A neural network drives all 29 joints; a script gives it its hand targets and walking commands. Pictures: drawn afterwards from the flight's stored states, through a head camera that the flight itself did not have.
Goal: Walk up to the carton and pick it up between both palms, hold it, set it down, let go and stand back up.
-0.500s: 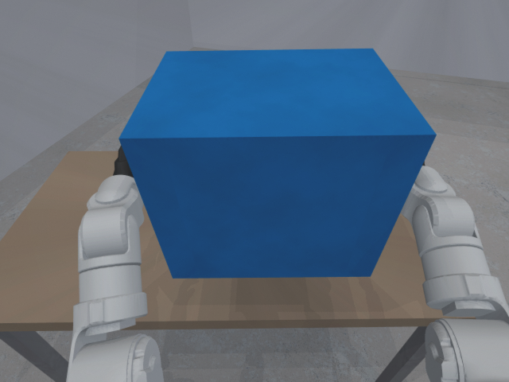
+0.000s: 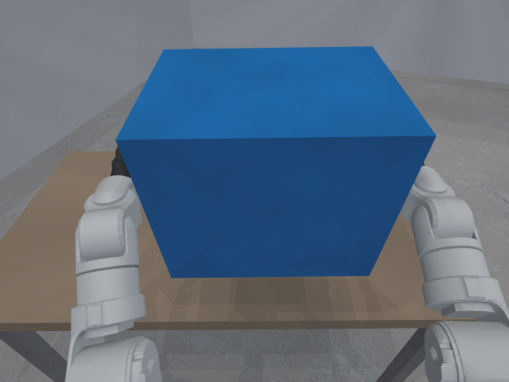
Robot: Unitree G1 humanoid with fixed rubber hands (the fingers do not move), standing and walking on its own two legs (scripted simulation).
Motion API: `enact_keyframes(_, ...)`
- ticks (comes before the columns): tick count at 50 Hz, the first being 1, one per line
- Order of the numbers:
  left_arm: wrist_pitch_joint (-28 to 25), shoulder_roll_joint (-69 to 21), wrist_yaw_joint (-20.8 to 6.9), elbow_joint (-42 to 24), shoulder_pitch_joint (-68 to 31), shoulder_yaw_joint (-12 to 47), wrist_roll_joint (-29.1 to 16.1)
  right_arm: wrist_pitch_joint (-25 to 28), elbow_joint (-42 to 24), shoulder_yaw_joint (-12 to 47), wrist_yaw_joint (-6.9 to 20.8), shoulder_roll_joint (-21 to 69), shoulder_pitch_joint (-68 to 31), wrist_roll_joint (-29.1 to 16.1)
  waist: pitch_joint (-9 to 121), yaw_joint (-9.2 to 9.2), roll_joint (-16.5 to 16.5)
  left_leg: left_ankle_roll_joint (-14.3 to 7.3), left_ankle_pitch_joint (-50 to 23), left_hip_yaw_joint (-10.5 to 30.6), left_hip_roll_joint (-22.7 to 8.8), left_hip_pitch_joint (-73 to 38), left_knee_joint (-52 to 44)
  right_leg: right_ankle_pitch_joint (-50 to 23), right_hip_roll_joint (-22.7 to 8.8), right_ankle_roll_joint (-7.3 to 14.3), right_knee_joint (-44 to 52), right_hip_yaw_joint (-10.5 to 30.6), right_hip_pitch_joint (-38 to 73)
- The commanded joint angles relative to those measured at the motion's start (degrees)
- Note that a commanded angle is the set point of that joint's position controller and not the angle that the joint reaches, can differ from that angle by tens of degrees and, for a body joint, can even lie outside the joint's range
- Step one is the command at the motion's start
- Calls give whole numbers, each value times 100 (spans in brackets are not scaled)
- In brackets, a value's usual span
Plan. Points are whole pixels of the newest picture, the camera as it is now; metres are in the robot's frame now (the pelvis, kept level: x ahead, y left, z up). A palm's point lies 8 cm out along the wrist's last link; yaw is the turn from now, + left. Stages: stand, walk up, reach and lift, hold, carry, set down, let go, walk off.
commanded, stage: hold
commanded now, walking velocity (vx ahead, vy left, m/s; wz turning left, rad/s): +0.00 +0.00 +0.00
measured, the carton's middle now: (269, 165) +0.40 -0.02 +0.19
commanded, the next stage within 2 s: none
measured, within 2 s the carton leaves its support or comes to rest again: neither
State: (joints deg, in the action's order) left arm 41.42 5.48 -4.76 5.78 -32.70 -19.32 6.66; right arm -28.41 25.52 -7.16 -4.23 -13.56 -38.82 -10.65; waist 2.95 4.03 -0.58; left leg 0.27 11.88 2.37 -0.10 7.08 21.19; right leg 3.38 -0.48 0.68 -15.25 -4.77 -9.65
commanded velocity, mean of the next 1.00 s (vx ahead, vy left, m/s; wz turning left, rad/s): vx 0.00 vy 0.00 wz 0.00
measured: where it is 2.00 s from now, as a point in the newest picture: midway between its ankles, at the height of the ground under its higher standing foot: outside the picture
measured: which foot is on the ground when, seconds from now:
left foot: down 0.00-1.00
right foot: down 0.00-1.00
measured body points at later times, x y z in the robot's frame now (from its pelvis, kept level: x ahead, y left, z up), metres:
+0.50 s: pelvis +0.00 +0.00 +0.00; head -0.03 +0.01 +0.45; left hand +0.38 +0.19 +0.19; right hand +0.38 -0.22 +0.19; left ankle +0.00 +0.12 -0.75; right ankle +0.06 -0.12 -0.75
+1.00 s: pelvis +0.00 +0.00 +0.00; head -0.04 +0.01 +0.45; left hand +0.38 +0.19 +0.19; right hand +0.38 -0.22 +0.19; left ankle +0.00 +0.12 -0.75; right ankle +0.06 -0.12 -0.75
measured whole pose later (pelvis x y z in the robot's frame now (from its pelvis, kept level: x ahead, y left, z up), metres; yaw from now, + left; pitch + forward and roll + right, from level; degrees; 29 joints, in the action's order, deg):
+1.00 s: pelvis +0.00 +0.00 +0.00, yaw +0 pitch -2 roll -1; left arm 41.4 5.3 -4.7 6.7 -33.4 -19.5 7.0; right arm -28.2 26.1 -6.9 -4.1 -14.0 -39.0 -10.5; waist 2.9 3.8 -0.3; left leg 0.2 11.7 2.0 -0.1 6.9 21.0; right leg 3.2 -0.4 0.7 -15.2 -4.3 -9.7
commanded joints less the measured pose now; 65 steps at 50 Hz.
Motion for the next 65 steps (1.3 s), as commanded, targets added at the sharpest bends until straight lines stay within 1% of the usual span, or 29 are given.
enact_keyframes(1, -331, -2339, -618, -843, -3880, 2916, -870, 395, -2032, 1935, 951, 2761, -4133, -781, 2542, 90, 196, 169, -1219, -17, 265, 832, -483, -841, 269, 72, -191, 437, 2305)
enact_keyframes(2, -309, -2312, -643, -728, -3767, 2774, -780, 374, -2044, 1978, 961, 2784, -4111, -775, 2437, 6, 72, 128, -1181, -26, 279, 886, -521, -814, 274, 65, -192, 421, 2343)
enact_keyframes(4, -258, -2218, -731, -543, -3707, 2599, -674, 349, -1923, 1905, 933, 2758, -4067, -665, 2261, 57, -69, 14, -754, -85, 318, 1071, -605, -654, 209, 23, -153, 458, 2472)
enact_keyframes(5, -292, -2263, -719, -676, -3834, 2615, -686, 346, -1909, 1986, 972, 2853, -4090, -731, 2363, -34, 47, 73, -812, -68, 302, 1112, -626, -656, 233, 58, -210, 445, 2544)
enact_keyframes(7, -348, -2434, -685, -1089, -3974, 2910, -900, 419, -2172, 2010, 971, 2878, -4125, -842, 2701, 69, 208, 154, -1294, -27, 297, 867, -499, -982, 281, 58, -287, 442, 2488)
enact_keyframes(9, -389, -2439, -619, -1208, -4043, 3002, -929, 467, -2410, 2073, 956, 2914, -4341, -907, 2946, 0, 264, 192, -1680, -13, 312, 671, -379, -1019, 320, 69, -247, 437, 2376)
enact_keyframes(11, -395, -2477, -580, -1307, -4053, 3146, -1006, 461, -2409, 2029, 964, 2867, -4176, -860, 2943, 101, 270, 233, -1595, -12, 279, 643, -379, -982, 326, 70, -250, 403, 2335)
enact_keyframes(13, -320, -2288, -613, -854, -3830, 2789, -798, 408, -2129, 2072, 987, 2878, -4179, -813, 2579, -115, 165, 130, -1367, -77, 291, 843, -438, -823, 292, 68, -212, 441, 2349)
enact_keyframes(14, -289, -2313, -647, -773, -3784, 2770, -802, 379, -2094, 1975, 978, 2773, -4095, -756, 2448, 19, -13, 81, -974, -68, 290, 912, -550, -722, 271, 58, -179, 435, 2406)
enact_keyframes(15, -299, -2325, -653, -749, -3856, 2650, -730, 380, -2065, 2022, 1009, 2870, -4212, -788, 2382, -120, 53, 48, -854, -40, 278, 1082, -607, -513, 271, 64, -202, 458, 2417)
enact_keyframes(16, -282, -2277, -664, -514, -3887, 2622, -711, 367, -1944, 1957, 1009, 2870, -4305, -707, 2198, -117, -28, 18, -628, -81, 284, 1132, -648, -378, 240, 50, -163, 438, 2269)
enact_keyframes(17, -276, -2329, -693, -663, -3903, 2685, -756, 366, -1938, 1929, 981, 2894, -4192, -670, 2303, 28, -26, 12, -661, -93, 317, 1095, -620, -525, 225, 38, -181, 447, 2393)
enact_keyframes(18, -310, -2317, -673, -689, -4058, 2620, -779, 376, -1937, 1984, 1014, 2944, -4290, -745, 2343, -126, -31, 34, -737, -92, 304, 1099, -652, -502, 253, 44, -186, 442, 2379)
enact_keyframes(22, -395, -2430, -618, -1156, -4030, 2956, -986, 467, -2362, 2105, 973, 2955, -4284, -849, 2999, -18, 69, 163, -1560, -79, 310, 619, -430, -1083, 314, 38, -221, 402, 2466)
enact_keyframes(25, -359, -2365, -618, -965, -3870, 2909, -904, 417, -2178, 2066, 966, 2876, -4165, -830, 2733, 6, 79, 126, -1416, -48, 281, 700, -446, -1015, 296, 42, -213, 443, 2379)
enact_keyframes(26, -346, -2351, -648, -1001, -3862, 2955, -873, 422, -2153, 1982, 931, 2797, -4072, -772, 2650, 126, 200, 154, -1368, -45, 309, 730, -437, -1025, 281, 35, -210, 426, 2378)
enact_keyframes(30, -317, -2312, -683, -779, -3966, 2738, -791, 390, -1985, 1963, 985, 2892, -4147, -692, 2440, 8, 50, 64, -709, -76, 314, 1015, -620, -525, 226, 59, -165, 445, 2342)
enact_keyframes(32, -312, -2429, -690, -763, -3957, 2858, -821, 426, -2043, 1936, 996, 2852, -4230, -682, 2382, 82, 113, 90, -730, -67, 284, 1047, -633, -560, 244, 65, -196, 425, 2385)
enact_keyframes(33, -338, -2410, -681, -752, -4036, 2815, -797, 450, -2096, 2028, 985, 2960, -4362, -727, 2504, -21, 32, 51, -833, -66, 328, 1037, -598, -628, 244, 45, -189, 425, 2430)
enact_keyframes(35, -378, -2386, -670, -908, -4055, 2877, -861, 471, -2165, 2012, 952, 2939, -4387, -780, 2741, -5, 152, 104, -1236, -55, 323, 931, -511, -886, 260, 46, -234, 438, 2458)
enact_keyframes(40, -356, -2331, -636, -731, -4000, 2773, -818, 416, -2059, 2043, 974, 2916, -4287, -790, 2522, -59, 45, 70, -1042, -57, 306, 935, -550, -729, 264, 52, -180, 442, 2351)
enact_keyframes(46, -379, -2392, -630, -983, -4097, 2910, -911, 430, -1993, 1958, 982, 2897, -4143, -740, 2724, 79, 176, 144, -1088, -65, 308, 848, -530, -737, 260, 66, -211, 450, 2375)
enact_keyframes(48, -332, -2306, -647, -745, -3963, 2723, -793, 420, -1999, 2051, 973, 2892, -4272, -764, 2495, -82, 40, 73, -1026, -96, 334, 942, -544, -658, 270, 46, -164, 438, 2364)
enact_keyframes(50, -338, -2331, -661, -703, -3941, 2696, -826, 408, -1953, 2023, 993, 2911, -4203, -735, 2510, -79, -78, 45, -975, -91, 289, 984, -591, -726, 266, 50, -209, 461, 2396)
enact_keyframes(53, -345, -2384, -672, -804, -3996, 2794, -825, 454, -2045, 2059, 974, 2930, -4312, -773, 2695, -33, 60, 80, -1122, -64, 306, 897, -548, -810, 267, 60, -226, 430, 2459)
enact_keyframes(54, -353, -2441, -670, -908, -3955, 2972, -917, 469, -2165, 2025, 934, 2903, -4282, -770, 2755, 101, 96, 135, -1231, -70, 320, 812, -496, -1025, 263, 36, -234, 414, 2487)
enact_keyframes(61, -362, -2412, -630, -834, -4014, 2836, -856, 443, -2127, 2059, 989, 2928, -4366, -796, 2588, -55, 76, 100, -1130, -37, 275, 890, -538, -669, 300, 64, -224, 393, 2296)
enact_keyframes(62, -355, -2430, -679, -909, -3962, 2935, -912, 424, -2071, 1985, 959, 2872, -4106, -752, 2518, 117, 101, 123, -1079, -60, 295, 855, -521, -759, 275, 60, -200, 411, 2364)
enact_keyframes(65, -342, -2348, -664, -821, -3934, 2834, -829, 391, -2043, 1952, 946, 2828, -4180, -749, 2509, 79, 128, 98, -936, -56, 309, 944, -549, -676, 256, 65, -171, 460, 2368)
